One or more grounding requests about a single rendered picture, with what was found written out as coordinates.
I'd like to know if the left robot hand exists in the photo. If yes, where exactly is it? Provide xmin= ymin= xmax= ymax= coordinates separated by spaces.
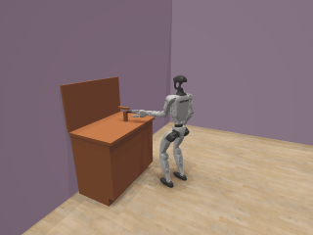
xmin=131 ymin=110 xmax=147 ymax=118

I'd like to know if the robot right forearm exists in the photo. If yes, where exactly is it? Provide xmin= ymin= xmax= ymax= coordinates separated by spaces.
xmin=182 ymin=115 xmax=192 ymax=125

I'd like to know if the robot left forearm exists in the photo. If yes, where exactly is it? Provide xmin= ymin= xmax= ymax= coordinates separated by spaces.
xmin=147 ymin=111 xmax=164 ymax=118

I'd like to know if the robot right upper arm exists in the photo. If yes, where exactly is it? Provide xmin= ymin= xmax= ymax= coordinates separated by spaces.
xmin=187 ymin=93 xmax=194 ymax=116

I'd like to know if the robot left upper arm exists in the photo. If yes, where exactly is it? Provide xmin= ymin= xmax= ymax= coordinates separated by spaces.
xmin=162 ymin=95 xmax=176 ymax=118

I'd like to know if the counter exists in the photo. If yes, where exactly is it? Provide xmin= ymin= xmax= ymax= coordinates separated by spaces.
xmin=60 ymin=76 xmax=155 ymax=207

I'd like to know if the robot torso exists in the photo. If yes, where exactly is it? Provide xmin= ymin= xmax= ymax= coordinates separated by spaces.
xmin=169 ymin=91 xmax=190 ymax=138

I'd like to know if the right robot thigh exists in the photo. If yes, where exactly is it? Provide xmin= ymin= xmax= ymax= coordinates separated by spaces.
xmin=172 ymin=127 xmax=190 ymax=156

